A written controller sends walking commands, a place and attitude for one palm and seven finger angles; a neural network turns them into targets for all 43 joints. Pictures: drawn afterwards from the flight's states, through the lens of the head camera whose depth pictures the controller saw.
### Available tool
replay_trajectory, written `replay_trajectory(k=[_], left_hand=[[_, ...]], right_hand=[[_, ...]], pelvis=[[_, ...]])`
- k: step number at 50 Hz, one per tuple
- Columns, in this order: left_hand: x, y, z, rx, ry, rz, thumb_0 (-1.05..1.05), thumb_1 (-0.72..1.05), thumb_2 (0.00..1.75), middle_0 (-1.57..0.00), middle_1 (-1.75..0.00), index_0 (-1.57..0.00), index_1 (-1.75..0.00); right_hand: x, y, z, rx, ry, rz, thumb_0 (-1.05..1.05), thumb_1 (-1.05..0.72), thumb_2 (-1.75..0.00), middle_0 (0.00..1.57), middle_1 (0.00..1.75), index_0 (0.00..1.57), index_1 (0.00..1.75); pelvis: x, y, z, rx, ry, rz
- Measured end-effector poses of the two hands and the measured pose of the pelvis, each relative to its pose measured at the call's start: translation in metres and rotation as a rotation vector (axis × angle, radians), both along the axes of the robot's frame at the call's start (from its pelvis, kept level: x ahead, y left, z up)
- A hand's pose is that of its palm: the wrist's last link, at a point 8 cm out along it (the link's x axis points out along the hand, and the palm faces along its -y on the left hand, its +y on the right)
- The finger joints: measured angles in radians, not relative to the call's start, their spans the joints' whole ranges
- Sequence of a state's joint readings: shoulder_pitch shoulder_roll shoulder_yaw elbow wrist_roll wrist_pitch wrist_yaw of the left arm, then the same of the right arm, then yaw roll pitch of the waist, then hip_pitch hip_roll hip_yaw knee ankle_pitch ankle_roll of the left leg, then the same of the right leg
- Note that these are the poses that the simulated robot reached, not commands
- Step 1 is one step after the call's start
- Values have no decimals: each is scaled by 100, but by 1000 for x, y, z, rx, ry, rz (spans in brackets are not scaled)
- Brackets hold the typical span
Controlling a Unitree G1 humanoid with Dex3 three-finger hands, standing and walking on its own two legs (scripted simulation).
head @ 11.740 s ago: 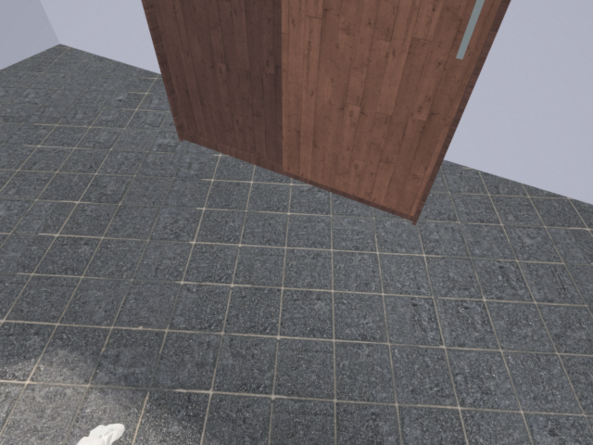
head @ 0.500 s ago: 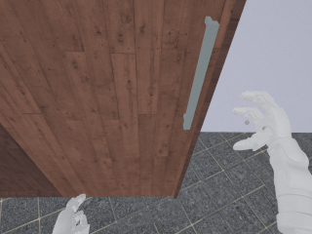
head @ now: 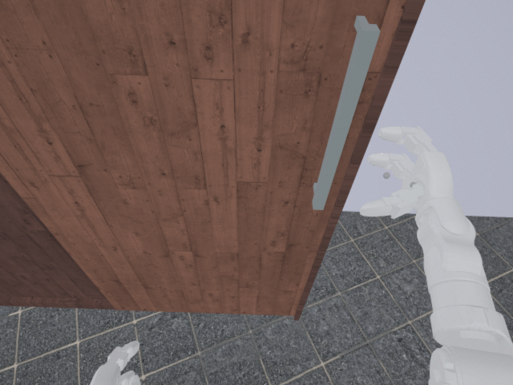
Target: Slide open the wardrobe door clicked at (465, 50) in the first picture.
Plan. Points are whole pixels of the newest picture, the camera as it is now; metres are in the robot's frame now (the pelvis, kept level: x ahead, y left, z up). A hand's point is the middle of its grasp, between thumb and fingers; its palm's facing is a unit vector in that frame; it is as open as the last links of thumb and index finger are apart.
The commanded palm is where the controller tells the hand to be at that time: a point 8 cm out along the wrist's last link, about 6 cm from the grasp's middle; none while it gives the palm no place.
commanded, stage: move the hooked fingers beside the handle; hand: right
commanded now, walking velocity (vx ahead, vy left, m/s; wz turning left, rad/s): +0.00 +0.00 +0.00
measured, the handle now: (335, 132) +0.46 -0.07 +0.18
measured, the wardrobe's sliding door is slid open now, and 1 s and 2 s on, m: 0.00 0.00 0.00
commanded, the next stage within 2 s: feel for the door with the fingertips in 0.72 s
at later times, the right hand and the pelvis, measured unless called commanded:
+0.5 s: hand (385, 180) +0.41 -0.15 +0.13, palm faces -0.06 +1.00 +0.01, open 14.0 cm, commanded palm +0.38 -0.20 +0.14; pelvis +0.00 +0.00 +0.00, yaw +0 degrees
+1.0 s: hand (370, 179) +0.40 -0.13 +0.14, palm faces -0.08 +1.00 +0.00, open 14.0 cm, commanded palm +0.38 -0.17 +0.14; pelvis +0.00 +0.00 +0.00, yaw +0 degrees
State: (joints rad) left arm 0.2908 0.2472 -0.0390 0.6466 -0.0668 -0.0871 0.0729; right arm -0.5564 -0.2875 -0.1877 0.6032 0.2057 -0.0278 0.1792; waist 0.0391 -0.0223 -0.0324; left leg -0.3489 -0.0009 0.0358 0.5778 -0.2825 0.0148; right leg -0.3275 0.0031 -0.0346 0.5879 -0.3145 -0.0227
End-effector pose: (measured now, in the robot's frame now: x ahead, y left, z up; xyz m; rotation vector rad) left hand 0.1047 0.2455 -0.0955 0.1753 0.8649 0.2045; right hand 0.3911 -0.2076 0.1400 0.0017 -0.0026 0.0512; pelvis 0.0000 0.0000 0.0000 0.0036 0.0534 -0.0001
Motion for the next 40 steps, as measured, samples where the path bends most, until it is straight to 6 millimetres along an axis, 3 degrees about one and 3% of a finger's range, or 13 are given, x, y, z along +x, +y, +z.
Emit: replay_trajectory(k=[10, 16, 28, 34, 40], left_hand=[[-9, 4, -2, -4, 35, 26, 1, 90, 90, -21, -30, -20, -30], [-3, 4, 1, 0, 18, 24, 1, 90, 90, -21, -30, -20, -30], [20, -3, 6, 0, -28, -15, 1, 90, 90, -21, -30, -20, -30], [21, -6, 7, -12, -40, -17, 1, 90, 90, -21, -30, -20, -30], [18, -8, 4, -18, -23, -19, 1, 90, 90, -21, -30, -20, -30]], right_hand=[[3, 3, -6, 7, 8, -2, -1, 50, -30, 30, 120, 30, 120], [-3, -5, -3, -5, -16, -10, -1, 50, -30, 30, 120, 30, 120], [-2, 1, -6, 8, 9, 1, -1, 50, -30, 30, 120, 30, 120], [-4, 2, 2, 4, -28, 8, -1, 50, -30, 30, 120, 30, 120], [-8, 3, -4, 1, 5, 7, -1, 50, -30, 30, 120, 30, 120]], pelvis=[[5, 0, 1, -1, 6, 13], [6, 0, 1, 2, 0, 11], [4, -2, 0, 3, 3, -1], [6, -2, 1, 3, -1, 3], [5, -3, 1, 3, -4, 0]])
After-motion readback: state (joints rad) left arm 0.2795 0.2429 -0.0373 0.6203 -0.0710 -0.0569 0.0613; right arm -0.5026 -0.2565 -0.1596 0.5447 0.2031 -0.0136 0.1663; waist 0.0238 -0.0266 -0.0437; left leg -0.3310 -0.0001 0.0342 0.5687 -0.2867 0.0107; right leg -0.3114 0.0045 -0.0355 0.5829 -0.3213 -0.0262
